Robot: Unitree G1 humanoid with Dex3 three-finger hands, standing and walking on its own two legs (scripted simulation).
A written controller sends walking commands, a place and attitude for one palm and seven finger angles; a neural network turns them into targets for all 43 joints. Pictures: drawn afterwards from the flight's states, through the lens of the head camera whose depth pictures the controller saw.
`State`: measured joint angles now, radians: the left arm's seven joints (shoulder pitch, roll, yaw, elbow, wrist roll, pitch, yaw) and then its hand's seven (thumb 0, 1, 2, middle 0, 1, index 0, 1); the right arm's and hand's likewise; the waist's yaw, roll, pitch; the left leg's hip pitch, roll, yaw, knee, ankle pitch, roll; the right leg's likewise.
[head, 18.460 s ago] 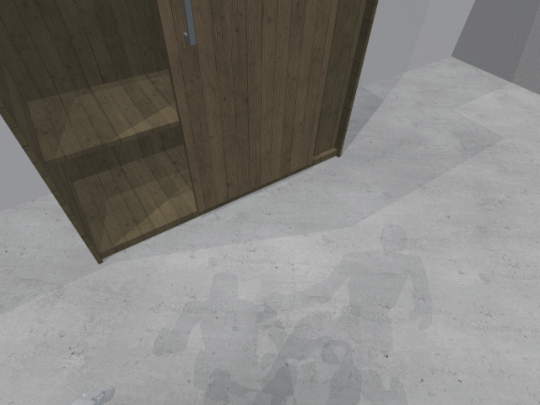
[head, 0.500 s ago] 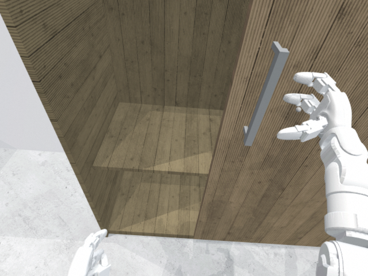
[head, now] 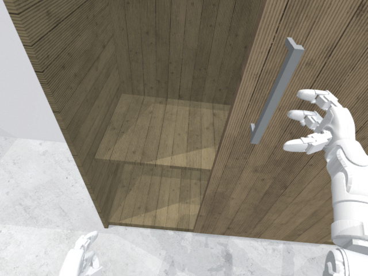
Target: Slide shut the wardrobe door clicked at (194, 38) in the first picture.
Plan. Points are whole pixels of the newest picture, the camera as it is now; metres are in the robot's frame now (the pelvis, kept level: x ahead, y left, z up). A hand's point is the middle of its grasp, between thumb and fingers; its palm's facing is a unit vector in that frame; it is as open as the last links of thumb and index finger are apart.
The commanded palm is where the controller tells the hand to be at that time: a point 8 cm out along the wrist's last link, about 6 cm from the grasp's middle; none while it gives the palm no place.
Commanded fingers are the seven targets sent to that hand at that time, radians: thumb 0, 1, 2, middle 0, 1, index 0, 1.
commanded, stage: feel for the door with the fingertips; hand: right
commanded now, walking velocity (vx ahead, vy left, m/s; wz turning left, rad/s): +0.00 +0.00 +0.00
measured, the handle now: (269, 97) +0.46 -0.14 +0.19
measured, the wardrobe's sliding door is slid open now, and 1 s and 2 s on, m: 0.46 0.46 0.46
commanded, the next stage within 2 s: slide the fingers in behind the handle in 0.86 s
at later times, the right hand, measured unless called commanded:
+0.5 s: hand (284, 112) +0.40 -0.15 +0.20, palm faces +0.02 +1.00 -0.02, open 14.1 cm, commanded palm +0.38 -0.21 +0.20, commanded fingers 0.00 0.50 -0.30 0.30 1.20 0.30 1.20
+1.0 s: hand (284, 109) +0.42 -0.16 +0.20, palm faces +0.02 +1.00 -0.03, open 13.8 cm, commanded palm +0.40 -0.21 +0.20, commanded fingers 0.00 0.50 -0.30 0.30 1.20 0.30 1.20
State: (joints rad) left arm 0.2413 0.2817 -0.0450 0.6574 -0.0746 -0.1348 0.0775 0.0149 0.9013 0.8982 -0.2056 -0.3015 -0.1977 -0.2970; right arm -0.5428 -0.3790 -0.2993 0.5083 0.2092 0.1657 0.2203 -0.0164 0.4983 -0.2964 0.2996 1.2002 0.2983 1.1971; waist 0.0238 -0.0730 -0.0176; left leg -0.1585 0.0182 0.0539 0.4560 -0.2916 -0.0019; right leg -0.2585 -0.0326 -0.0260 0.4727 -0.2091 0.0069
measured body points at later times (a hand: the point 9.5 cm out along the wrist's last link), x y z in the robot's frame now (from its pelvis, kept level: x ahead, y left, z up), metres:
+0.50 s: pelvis +0.01 +0.00 +0.00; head -0.01 +0.02 +0.45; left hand +0.16 +0.23 -0.10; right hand +0.39 -0.21 +0.21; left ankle -0.03 +0.12 -0.74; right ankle +0.03 -0.13 -0.74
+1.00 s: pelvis +0.00 +0.00 +0.00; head +0.00 +0.02 +0.45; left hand +0.13 +0.25 -0.11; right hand +0.41 -0.21 +0.20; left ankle -0.03 +0.12 -0.74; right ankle +0.03 -0.13 -0.74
